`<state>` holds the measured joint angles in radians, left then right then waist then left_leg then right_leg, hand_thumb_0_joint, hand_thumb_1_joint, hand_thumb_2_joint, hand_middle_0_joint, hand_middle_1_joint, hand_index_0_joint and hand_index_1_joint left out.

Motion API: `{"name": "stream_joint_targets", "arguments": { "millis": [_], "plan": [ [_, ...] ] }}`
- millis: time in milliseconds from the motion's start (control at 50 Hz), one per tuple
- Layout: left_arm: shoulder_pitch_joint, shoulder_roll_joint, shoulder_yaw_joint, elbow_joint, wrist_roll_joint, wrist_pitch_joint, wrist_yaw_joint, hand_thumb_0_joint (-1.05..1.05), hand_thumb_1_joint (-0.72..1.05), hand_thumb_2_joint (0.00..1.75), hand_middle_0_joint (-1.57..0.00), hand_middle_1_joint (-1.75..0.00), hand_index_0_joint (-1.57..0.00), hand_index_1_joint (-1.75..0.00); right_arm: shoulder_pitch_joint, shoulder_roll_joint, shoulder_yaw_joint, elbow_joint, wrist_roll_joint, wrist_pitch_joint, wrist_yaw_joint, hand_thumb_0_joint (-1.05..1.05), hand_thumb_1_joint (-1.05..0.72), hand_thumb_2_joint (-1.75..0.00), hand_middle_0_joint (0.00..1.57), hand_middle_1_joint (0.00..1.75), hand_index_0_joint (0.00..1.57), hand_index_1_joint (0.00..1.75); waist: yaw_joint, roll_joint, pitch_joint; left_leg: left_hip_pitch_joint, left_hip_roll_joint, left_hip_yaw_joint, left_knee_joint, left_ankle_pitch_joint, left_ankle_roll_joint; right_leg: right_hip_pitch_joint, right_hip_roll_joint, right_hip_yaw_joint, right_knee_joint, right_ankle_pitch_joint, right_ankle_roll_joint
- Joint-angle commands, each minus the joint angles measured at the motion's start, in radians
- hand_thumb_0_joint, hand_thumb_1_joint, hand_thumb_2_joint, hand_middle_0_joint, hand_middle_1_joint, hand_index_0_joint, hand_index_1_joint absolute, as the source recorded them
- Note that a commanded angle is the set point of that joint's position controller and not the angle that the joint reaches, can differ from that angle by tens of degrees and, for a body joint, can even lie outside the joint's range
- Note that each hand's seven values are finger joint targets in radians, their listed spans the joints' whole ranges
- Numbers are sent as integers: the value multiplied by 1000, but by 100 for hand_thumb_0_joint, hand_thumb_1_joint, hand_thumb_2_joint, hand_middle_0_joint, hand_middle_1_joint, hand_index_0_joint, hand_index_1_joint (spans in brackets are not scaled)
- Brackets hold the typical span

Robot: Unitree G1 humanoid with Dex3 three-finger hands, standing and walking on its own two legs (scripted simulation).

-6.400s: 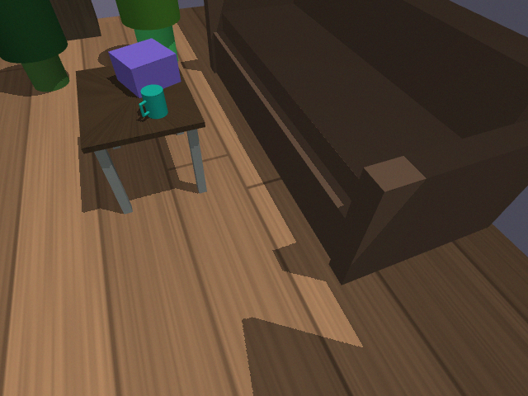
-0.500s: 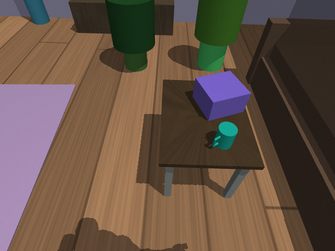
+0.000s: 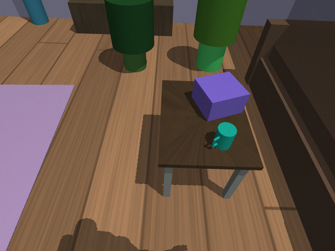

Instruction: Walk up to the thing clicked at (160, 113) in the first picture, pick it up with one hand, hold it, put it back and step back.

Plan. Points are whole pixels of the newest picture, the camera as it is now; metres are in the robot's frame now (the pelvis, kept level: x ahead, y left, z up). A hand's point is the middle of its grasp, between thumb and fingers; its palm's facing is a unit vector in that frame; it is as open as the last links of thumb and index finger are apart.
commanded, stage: stand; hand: right
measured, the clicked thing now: (221, 138) +0.64 -0.26 -0.28
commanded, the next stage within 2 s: walk up in 0.38 s
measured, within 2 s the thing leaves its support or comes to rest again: neither
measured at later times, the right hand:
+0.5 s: hand out of the picture +0.07 -0.26 -0.16, palm faces +0.02 +0.94 -0.34, open 7.4 cm
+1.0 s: hand (270, 231) +0.22 -0.30 -0.17, palm faces -0.08 +0.92 -0.38, open 7.4 cm
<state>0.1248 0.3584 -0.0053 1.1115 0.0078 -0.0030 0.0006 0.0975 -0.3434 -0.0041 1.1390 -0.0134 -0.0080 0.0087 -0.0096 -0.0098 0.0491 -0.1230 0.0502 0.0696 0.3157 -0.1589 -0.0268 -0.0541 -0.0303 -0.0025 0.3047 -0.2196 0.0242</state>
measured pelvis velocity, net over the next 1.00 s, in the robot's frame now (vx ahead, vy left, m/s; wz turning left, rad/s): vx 0.13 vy -0.03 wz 0.01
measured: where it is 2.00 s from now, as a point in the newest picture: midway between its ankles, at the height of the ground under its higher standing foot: outside the picture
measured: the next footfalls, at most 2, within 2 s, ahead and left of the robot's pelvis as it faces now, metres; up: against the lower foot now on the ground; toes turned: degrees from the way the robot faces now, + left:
left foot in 0.98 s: +0.27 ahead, +0.09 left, +0.00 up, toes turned +0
right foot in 1.22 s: +0.20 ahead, -0.17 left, +0.00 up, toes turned -2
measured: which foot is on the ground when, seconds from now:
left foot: down 0.00-0.64, up 0.66-0.96, down 0.98-1.00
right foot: down 0.00-1.00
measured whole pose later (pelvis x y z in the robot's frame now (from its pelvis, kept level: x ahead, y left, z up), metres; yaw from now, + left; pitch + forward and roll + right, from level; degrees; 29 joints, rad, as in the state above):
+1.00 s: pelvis +0.13 -0.03 -0.03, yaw +1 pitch -4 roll -1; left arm 0.31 0.40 0.04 0.88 0.00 -0.03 -0.01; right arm 0.21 -0.39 -0.07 0.90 -0.03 -0.02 0.05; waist 0.03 0.00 0.14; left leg -0.38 0.03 0.01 0.59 -0.13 0.02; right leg -0.09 -0.05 -0.08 0.65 -0.46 0.01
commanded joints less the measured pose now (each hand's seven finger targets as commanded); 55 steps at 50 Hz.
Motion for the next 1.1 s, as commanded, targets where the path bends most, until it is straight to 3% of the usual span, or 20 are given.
{"name": "stream_joint_targets", "arguments": {
  "millis": [0,340,360,400,440,460,500,540,580,600,620,640,700,740,880,940,960,980,1000,1080],
  "plan": [
    [-24,211,42,-52,1,-25,11,0,90,90,-20,-30,-20,-30,-36,-219,-42,-57,6,-18,-14,0,-90,-90,20,30,20,30,5,15,-84,82,107,-90,-19,201,39,-43,-113,67,-46,217,-40],
    [-25,208,43,-56,3,-25,9,0,90,90,-20,-30,-20,-30,-32,-221,-40,-61,4,-19,-12,0,-90,-90,20,30,20,30,2,15,-69,71,103,-98,-30,159,37,-61,-109,66,-57,172,-37],
    [22,267,91,-109,16,-25,-14,0,90,90,-20,-30,-20,-30,46,-278,-86,-107,-11,-31,-2,0,-90,-90,20,30,20,30,-4,-4,-148,138,49,-77,30,-268,88,-76,-31,44,26,-208,-75],
    [-31,237,98,-132,32,-16,-31,0,90,90,-20,-30,-20,-30,121,-312,-114,-101,-21,-30,2,0,-90,-90,20,30,20,30,-47,96,7,101,157,-242,-82,-594,146,-337,5,3,194,-365,-73],
    [-27,227,106,-170,38,-10,-38,0,90,90,-20,-30,-20,-30,127,-368,-143,-137,-27,-42,4,0,-90,-90,20,30,20,30,-53,176,94,83,360,-438,-205,-551,279,-499,-31,32,496,-314,-53],
    [-32,236,112,-181,35,-14,-43,0,90,90,-20,-30,-20,-30,134,-365,-147,-152,-27,-52,2,0,-90,-90,20,30,20,30,-42,126,92,67,371,-441,-191,-484,289,-498,-70,90,518,-303,-60],
    [18,220,111,-194,19,-21,-60,0,90,90,-20,-30,-20,-30,84,-350,-143,-191,-32,-57,5,0,-90,-90,20,30,20,30,-6,162,63,47,324,-327,-169,-431,265,-435,-98,84,414,-302,-65],
    [126,214,119,-168,24,-29,-69,0,90,90,-20,-30,-20,-30,4,-329,-143,-239,-34,-49,14,0,-90,-90,20,30,20,30,49,204,16,-44,241,-188,-94,-327,218,-228,-64,20,288,-193,-65],
    [290,228,139,-108,31,-39,-58,0,90,90,-20,-30,-20,-30,-32,-267,-132,-271,-36,-28,18,0,-90,-90,20,30,20,30,122,59,-37,-241,113,-35,173,-359,154,88,27,-72,146,-41,-43],
    [384,299,167,-97,38,-45,-45,0,90,90,-20,-30,-20,-30,-9,-194,-109,-288,-36,-21,17,0,-90,-90,20,30,20,30,167,-182,-42,-423,18,51,453,-458,107,218,-27,68,55,-166,-53],
    [376,406,192,-141,45,-52,-31,0,90,90,-20,-30,-20,-30,-16,-146,-92,-325,-23,-13,19,0,-90,-90,20,30,20,30,177,-368,25,-590,-108,-40,716,-505,56,86,-277,554,-201,-608,-140],
    [242,425,183,-204,42,-54,-31,0,90,90,-20,-30,-20,-30,-4,-237,-115,-312,-16,-11,16,0,-90,-90,20,30,20,30,119,-180,101,-516,-55,-204,749,-393,48,-76,-371,664,-247,-697,-237],
    [113,324,159,-256,16,-69,-19,0,90,90,-20,-30,-20,-30,147,-278,-122,-250,6,-25,23,0,-90,-90,20,30,20,30,18,-77,118,-502,15,-217,736,-209,39,-47,-261,361,-170,-367,-227],
    [141,293,148,-266,9,-80,-20,0,90,90,-20,-30,-20,-30,179,-253,-117,-242,-3,-26,32,0,-90,-90,20,30,20,30,22,-71,90,-424,19,-203,649,-190,25,-56,-243,229,-113,-70,-232],
    [171,285,124,-302,7,-74,-3,0,90,90,-20,-30,-20,-30,124,-196,-104,-310,-15,-22,40,0,-90,-90,20,30,20,30,42,-112,36,-239,-1,-58,333,-47,31,-68,-206,12,116,519,-205],
    [164,256,102,-312,-8,-53,9,0,90,90,-20,-30,-20,-30,212,-228,-117,-278,-16,-34,22,0,-90,-90,20,30,20,30,-24,-4,-52,30,-48,-5,170,183,89,-167,-117,-65,386,481,-129],
    [199,207,88,-326,-14,-52,11,0,90,90,-20,-30,-20,-30,274,-313,-141,-273,-20,-39,11,0,-90,-90,20,30,20,30,-55,178,-121,158,92,-172,152,395,153,-275,-42,-90,590,282,-77],
    [267,156,77,-315,-35,-38,15,0,90,90,-20,-30,-20,-30,270,-344,-136,-302,-15,-48,-1,0,-90,-90,20,30,20,30,-33,256,-200,180,312,-537,87,421,281,-354,106,-21,748,-305,-40],
    [258,233,95,-276,-27,-19,27,0,90,90,-20,-30,-20,-30,236,-356,-141,-307,15,-45,-3,0,-90,-90,20,30,20,30,-26,168,-214,58,342,-592,44,230,335,-274,53,88,821,-410,-64],
    [261,226,89,-221,-19,-17,18,0,90,90,-20,-30,-20,-30,50,-281,-106,-338,-4,-26,-15,0,-90,-90,20,30,20,30,38,191,-51,-136,204,-278,64,-27,222,-283,-21,68,597,-348,-61]
  ]
}}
